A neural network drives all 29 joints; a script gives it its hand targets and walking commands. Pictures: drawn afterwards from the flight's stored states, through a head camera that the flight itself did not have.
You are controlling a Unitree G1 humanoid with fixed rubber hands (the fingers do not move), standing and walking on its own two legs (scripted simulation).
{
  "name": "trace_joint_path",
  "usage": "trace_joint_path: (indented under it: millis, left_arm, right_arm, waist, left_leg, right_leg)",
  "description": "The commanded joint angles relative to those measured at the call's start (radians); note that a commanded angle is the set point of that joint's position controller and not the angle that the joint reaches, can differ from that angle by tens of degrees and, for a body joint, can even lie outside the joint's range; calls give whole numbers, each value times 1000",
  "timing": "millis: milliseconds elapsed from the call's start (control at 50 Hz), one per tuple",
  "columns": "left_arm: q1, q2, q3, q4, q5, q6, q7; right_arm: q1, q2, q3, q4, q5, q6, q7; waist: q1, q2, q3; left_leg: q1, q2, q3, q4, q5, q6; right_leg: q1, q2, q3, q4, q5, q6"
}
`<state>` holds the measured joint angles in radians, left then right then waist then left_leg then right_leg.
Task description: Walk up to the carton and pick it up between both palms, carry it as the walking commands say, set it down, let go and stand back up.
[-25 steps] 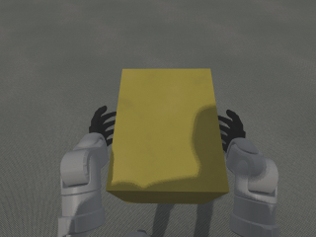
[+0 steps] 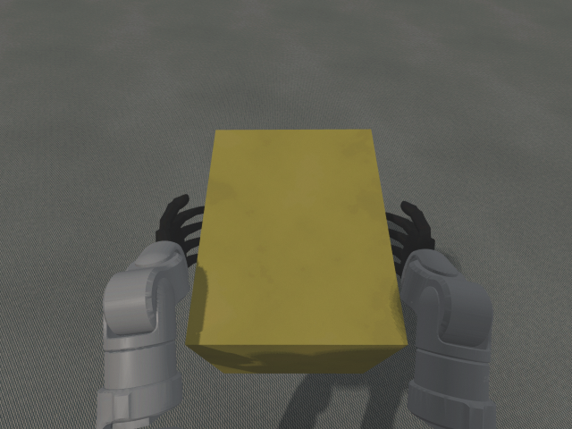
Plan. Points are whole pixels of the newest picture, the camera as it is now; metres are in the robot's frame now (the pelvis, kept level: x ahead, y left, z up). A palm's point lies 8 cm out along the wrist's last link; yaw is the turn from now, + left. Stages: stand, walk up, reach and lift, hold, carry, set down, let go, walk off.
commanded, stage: carry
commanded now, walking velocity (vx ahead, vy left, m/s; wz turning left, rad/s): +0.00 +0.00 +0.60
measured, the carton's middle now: (293, 258) +0.36 +0.02 +0.04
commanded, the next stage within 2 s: none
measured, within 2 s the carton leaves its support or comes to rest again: neither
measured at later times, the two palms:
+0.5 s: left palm (54, 360) +0.18 +0.26 +0.09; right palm (328, 285) +0.28 -0.03 +0.09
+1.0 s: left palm out of the picture +0.04 +0.28 +0.11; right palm (285, 333) +0.22 +0.02 +0.10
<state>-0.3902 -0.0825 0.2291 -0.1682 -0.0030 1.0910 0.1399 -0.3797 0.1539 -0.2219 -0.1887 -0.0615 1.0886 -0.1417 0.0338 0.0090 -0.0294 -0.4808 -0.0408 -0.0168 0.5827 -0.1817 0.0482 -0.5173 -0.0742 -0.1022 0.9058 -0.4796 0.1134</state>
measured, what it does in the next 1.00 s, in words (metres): walks backwards, turning left: right foot, then left foot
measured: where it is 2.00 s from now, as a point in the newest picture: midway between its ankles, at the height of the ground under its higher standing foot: outside the picture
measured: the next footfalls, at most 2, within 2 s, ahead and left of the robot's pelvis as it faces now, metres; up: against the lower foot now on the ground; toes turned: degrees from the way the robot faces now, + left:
right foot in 0.10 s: +0.04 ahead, -0.12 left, +0.00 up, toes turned -4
left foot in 0.42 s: -0.04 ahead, +0.14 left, +0.00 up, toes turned +23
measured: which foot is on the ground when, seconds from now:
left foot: down 0.00-0.10, up 0.12-0.40, down 0.42-0.78, up 0.80-1.00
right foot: up 0.00-0.08, down 0.10-0.44, up 0.46-0.74, down 0.76-1.00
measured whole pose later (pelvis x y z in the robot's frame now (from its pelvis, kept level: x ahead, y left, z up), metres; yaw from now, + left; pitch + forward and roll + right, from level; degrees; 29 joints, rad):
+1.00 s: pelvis -0.13 -0.01 +0.00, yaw +37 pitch +2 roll +3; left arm -0.33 -0.16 0.24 -0.19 0.06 1.09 0.14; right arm -0.37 0.08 -0.19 -0.18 -0.01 1.14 -0.14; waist -0.06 0.01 -0.04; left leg -0.52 0.03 0.08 0.97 -0.47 -0.05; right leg -0.37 -0.19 -0.23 0.63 -0.29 0.00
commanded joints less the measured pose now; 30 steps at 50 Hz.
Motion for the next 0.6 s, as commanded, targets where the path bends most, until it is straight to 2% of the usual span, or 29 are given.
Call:
trace_joint_path:
  millis: [0,40,60,80,100,120,140,160,180,200,220,260,320,360,380,400,420,440,460,500,540,580]
  left_arm:
    - [-576,-821,-728,-115,-256,-16,-66]
    - [-559,-807,-714,-107,-248,-12,-64]
    - [-541,-804,-704,-103,-240,-10,-63]
    - [-515,-792,-688,-97,-232,-7,-63]
    - [-551,-769,-671,-86,-221,-14,-61]
    - [-569,-775,-670,-97,-212,-19,-59]
    - [-555,-776,-664,-99,-198,-16,-58]
    - [-521,-771,-645,-99,-183,-17,-60]
    - [-498,-767,-634,-109,-171,-20,-59]
    - [-531,-760,-630,-130,-171,-28,-54]
    - [-549,-741,-624,-142,-169,-32,-49]
    - [-494,-713,-607,-133,-153,-28,-41]
    - [-454,-688,-594,-119,-140,-17,-33]
    - [-452,-686,-598,-110,-139,-11,-29]
    - [-442,-689,-602,-102,-139,-8,-29]
    - [-453,-694,-613,-96,-143,-8,-30]
    - [-499,-698,-623,-93,-154,-7,-31]
    - [-564,-723,-665,-132,-172,-3,-36]
    - [-526,-773,-681,-119,-183,-4,-41]
    - [-598,-840,-732,-134,-236,-20,-61]
    - [-630,-869,-755,-146,-263,-30,-72]
    - [-657,-868,-772,-163,-281,-36,-75]
  right_arm:
    - [-536,675,636,-111,212,-15,36]
    - [-549,664,646,-115,217,-10,36]
    - [-537,661,650,-112,219,-7,36]
    - [-516,660,653,-108,220,-2,36]
    - [-555,671,668,-95,226,1,37]
    - [-612,693,684,-117,246,1,42]
    - [-638,704,691,-110,259,0,44]
    - [-626,715,706,-108,272,4,49]
    - [-601,735,721,-109,281,5,54]
    - [-620,747,729,-109,294,0,57]
    - [-630,746,732,-101,300,-1,56]
    - [-596,738,733,-89,299,6,48]
    - [-562,722,723,-69,291,20,41]
    - [-544,715,709,-49,284,28,42]
    - [-527,717,702,-38,281,31,45]
    - [-517,718,692,-24,281,30,48]
    - [-537,695,676,-12,279,24,49]
    - [-528,681,637,-8,251,12,44]
    - [-500,704,640,-45,255,13,46]
    - [-560,724,643,-88,247,-12,48]
    - [-569,734,641,-110,238,-26,50]
    - [-575,724,641,-129,231,-34,47]
  waist:
    - [-61,164,-453]
    - [-48,160,-455]
    - [-39,144,-464]
    - [-32,86,-455]
    - [-22,-189,-413]
    - [-19,-317,-364]
    - [-21,-175,-335]
    - [-22,-118,-329]
    - [-28,-115,-334]
    - [-31,-153,-339]
    - [-30,-186,-348]
    - [-25,-217,-358]
    - [-15,-268,-377]
    - [-27,-271,-395]
    - [-38,-243,-401]
    - [-46,-167,-414]
    - [-51,49,-424]
    - [-66,325,-403]
    - [-63,238,-424]
    - [-58,190,-447]
    - [-56,184,-457]
    - [-62,169,-456]
  left_leg:
    - [370,258,-311,-162,206,116]
    - [309,221,-286,-152,176,83]
    - [234,197,-260,-132,127,52]
    - [104,156,-230,-78,36,8]
    - [-94,38,-82,115,-168,-61]
    - [-225,16,34,379,-387,-83]
    - [-227,68,30,503,-378,-93]
    - [-200,78,33,541,-333,-93]
    - [-177,89,40,533,-275,-96]
    - [-156,84,57,498,-259,-98]
    - [-136,74,84,462,-269,-105]
    - [-99,59,126,380,-289,-108]
    - [-37,33,181,224,-278,-93]
    - [48,17,209,44,-187,-79]
    - [140,30,192,-88,-64,-69]
    - [278,83,80,-148,17,-51]
    - [449,271,-176,-155,475,4]
    - [533,422,-404,-83,904,140]
    - [570,399,-338,-57,980,157]
    - [536,339,-229,-40,825,126]
    - [468,281,-166,-63,603,116]
    - [433,269,-185,-91,435,125]
  right_leg:
    - [34,31,5,-118,-2,-17]
    - [168,49,-25,-298,48,-28]
    - [300,30,-30,-411,122,-37]
    - [438,-60,59,-496,128,-66]
    - [518,-295,313,-591,176,-142]
    - [465,-479,404,-589,418,-258]
    - [436,-448,322,-556,563,-272]
    - [407,-407,231,-541,578,-254]
    - [423,-352,142,-514,631,-219]
    - [449,-320,74,-474,734,-197]
    - [463,-301,26,-446,780,-184]
    - [471,-297,-18,-417,785,-178]
    - [492,-306,-51,-359,827,-172]
    - [492,-298,-88,-293,807,-137]
    - [445,-286,-112,-254,763,-99]
    - [324,-259,-113,-170,630,-59]
    - [92,-199,-111,-27,254,-1]
    - [-153,-71,-114,104,-169,55]
    - [-172,-90,-25,194,-181,51]
    - [-175,-80,9,230,-105,36]
    - [-122,-65,7,202,-19,24]
    - [-95,-38,-1,136,-4,16]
